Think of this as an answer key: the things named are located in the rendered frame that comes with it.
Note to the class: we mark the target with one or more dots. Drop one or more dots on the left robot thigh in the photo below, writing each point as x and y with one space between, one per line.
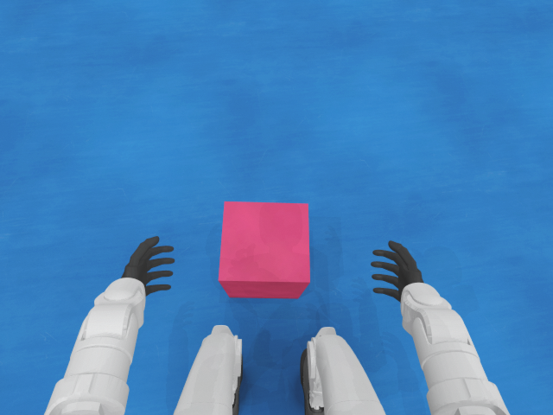
208 388

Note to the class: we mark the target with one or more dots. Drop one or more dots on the left robot forearm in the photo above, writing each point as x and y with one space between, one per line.
96 375

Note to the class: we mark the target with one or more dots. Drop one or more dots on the robot left hand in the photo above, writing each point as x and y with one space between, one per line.
140 264

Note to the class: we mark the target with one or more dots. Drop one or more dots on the carton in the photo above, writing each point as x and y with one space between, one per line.
264 249

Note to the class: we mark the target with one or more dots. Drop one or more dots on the robot right hand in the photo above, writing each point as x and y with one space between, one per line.
405 269

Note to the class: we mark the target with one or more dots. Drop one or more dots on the right robot foot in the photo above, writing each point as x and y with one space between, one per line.
305 386

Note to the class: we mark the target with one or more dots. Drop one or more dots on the right robot forearm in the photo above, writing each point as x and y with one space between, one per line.
455 378

